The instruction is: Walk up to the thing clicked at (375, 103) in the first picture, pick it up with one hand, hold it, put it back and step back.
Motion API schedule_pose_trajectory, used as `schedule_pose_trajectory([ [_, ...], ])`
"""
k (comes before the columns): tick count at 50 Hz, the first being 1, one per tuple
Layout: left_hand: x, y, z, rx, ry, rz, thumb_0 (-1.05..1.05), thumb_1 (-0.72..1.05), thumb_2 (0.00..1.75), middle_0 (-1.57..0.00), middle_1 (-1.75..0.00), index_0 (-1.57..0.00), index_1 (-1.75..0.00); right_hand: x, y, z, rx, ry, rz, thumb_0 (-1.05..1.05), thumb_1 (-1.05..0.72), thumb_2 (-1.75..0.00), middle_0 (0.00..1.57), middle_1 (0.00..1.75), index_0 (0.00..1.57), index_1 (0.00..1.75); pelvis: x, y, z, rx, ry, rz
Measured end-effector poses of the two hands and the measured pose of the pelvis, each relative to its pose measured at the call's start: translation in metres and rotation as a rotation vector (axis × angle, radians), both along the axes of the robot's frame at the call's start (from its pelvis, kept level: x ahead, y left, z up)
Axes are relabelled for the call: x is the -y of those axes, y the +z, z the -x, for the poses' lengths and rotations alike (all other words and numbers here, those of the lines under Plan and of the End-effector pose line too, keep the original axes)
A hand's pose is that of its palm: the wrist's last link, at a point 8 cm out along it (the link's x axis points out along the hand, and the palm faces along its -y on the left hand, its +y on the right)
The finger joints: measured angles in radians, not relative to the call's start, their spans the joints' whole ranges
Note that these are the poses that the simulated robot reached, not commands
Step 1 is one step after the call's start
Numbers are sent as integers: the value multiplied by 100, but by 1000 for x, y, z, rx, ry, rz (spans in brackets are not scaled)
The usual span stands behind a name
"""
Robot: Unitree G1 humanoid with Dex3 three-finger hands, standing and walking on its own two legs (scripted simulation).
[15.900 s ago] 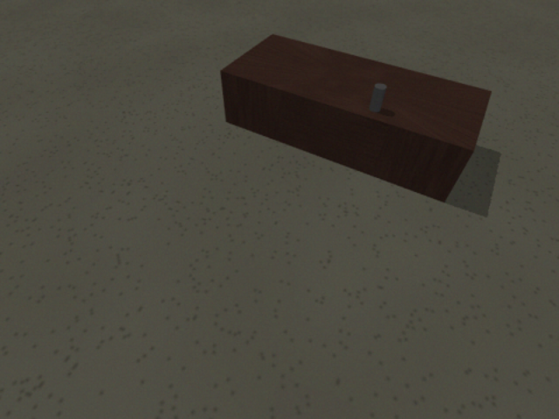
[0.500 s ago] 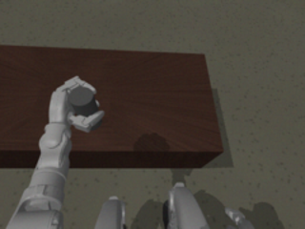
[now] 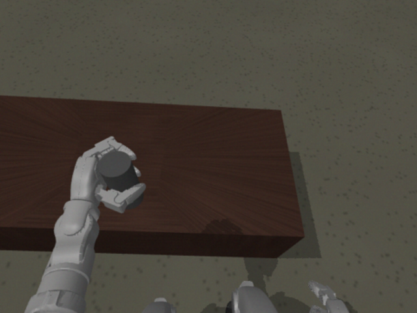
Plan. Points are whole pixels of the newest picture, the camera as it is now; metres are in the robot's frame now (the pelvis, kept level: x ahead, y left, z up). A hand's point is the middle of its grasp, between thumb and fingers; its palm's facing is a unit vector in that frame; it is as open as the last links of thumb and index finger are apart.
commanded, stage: lift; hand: left
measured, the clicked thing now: (123, 182) +0.36 +0.15 +0.02
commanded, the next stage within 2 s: hold in 0.32 s
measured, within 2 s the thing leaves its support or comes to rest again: neither
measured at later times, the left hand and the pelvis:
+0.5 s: hand (120, 176) +0.35 +0.15 +0.06, palm faces -0.08 -1.00 +0.01, open 8.5 cm; pelvis +0.01 +0.00 +0.02, yaw +0 degrees
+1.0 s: hand (119, 177) +0.34 +0.15 +0.08, palm faces -0.06 -1.00 +0.01, open 8.5 cm; pelvis +0.01 -0.01 +0.04, yaw +0 degrees
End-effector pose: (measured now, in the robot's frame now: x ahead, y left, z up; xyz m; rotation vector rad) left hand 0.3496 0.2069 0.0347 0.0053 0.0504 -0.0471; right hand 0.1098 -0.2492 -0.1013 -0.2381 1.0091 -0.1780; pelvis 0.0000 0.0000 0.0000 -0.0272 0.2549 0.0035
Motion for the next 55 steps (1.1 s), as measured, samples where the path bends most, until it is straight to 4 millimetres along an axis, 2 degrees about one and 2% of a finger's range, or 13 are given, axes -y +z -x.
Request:
schedule_pose_trajectory([
  [16,1,23,8,12,-17,17,1,-34,118,-87,-121,-87,-120,1,17,-7,19,-21,-6,1,-91,-90,20,30,20,30,3,18,-11,61,-6,-4],
  [55,6,49,29,26,-19,15,1,-33,118,-86,-122,-86,-122,5,41,-20,89,-21,-4,1,-92,-90,20,30,20,30,9,37,-12,147,-9,-13],
])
